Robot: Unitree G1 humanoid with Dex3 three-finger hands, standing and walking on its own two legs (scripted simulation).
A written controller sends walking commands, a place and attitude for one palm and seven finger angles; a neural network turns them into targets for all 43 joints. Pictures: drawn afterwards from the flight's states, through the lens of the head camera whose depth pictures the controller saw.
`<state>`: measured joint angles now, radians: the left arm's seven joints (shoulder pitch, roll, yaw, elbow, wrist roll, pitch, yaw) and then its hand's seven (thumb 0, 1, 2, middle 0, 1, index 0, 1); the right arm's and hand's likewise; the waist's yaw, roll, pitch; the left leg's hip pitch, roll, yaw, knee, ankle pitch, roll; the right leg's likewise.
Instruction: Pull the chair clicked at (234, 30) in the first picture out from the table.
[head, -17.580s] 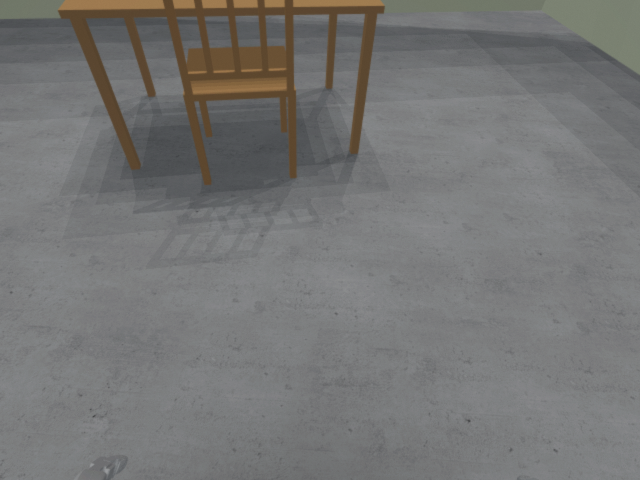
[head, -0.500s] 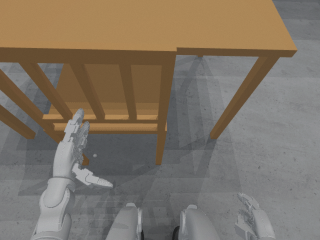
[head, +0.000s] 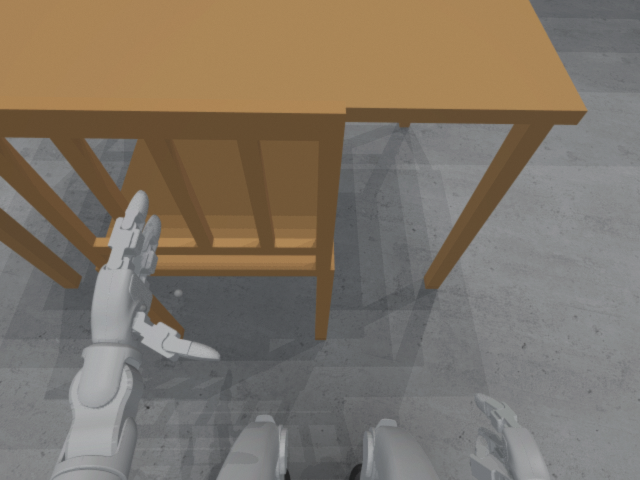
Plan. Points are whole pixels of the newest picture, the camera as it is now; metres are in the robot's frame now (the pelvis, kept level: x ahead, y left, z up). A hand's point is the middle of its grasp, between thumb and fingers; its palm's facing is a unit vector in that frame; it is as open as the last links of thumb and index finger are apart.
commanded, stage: push the fingers through the gap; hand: left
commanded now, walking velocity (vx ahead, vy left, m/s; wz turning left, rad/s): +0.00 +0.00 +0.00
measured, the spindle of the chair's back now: (185, 198) +0.48 +0.21 +0.01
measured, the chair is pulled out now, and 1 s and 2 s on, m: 0.00 0.00 0.00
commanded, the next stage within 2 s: hook a spindle and tug to test in 1.68 s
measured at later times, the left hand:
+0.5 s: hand (191, 282) +0.35 +0.18 +0.01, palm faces +0.00 -1.00 -0.04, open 16.9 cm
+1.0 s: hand (188, 236) +0.41 +0.19 +0.02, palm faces +0.05 -1.00 -0.05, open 17.0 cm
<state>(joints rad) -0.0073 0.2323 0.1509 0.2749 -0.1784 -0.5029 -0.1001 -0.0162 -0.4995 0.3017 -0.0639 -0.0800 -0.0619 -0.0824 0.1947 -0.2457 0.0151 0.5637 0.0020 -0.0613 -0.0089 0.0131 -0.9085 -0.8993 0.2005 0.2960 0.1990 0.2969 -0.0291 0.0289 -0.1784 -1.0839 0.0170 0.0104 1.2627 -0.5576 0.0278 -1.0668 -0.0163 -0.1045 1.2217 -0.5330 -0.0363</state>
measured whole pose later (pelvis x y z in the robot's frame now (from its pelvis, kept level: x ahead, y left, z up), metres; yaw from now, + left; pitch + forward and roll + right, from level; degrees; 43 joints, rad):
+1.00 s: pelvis +0.00 +0.01 -0.01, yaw -1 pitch +24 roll -3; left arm -0.41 0.30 0.25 0.68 -0.16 -0.48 -0.13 -0.02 -0.50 0.30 -0.06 -0.08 -0.05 -0.08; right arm 0.23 -0.25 0.02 0.61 0.00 -0.03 -0.01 0.01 -0.91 -0.90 0.20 0.30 0.20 0.30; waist -0.08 0.03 -0.16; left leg -1.16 0.02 0.02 1.29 -0.56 0.05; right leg -1.14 -0.01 -0.09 1.23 -0.52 -0.02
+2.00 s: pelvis +0.00 +0.01 +0.00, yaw -2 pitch +25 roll -3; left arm -0.50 0.30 0.30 0.80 -0.14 -0.52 -0.13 -0.02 -0.50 0.30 -0.13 -0.29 -0.12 -0.29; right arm 0.24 -0.25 0.02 0.61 -0.01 0.02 0.01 0.01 -0.91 -0.90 0.20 0.30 0.20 0.30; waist -0.09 0.02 -0.15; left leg -1.15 0.03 0.03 1.27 -0.55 0.05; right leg -1.14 0.00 -0.08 1.21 -0.51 -0.02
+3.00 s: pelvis +0.02 +0.02 +0.01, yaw -3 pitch +26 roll -3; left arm -0.31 0.26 0.26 0.60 -0.18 -0.48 -0.10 0.01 0.71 0.79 -0.37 -1.37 -0.38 -1.42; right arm 0.24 -0.23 0.00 0.58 -0.01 0.03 0.03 0.01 -0.91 -0.90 0.20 0.30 0.20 0.30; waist -0.09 0.03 -0.16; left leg -1.10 0.03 0.05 1.23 -0.58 0.06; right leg -1.09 0.01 -0.06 1.15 -0.51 0.00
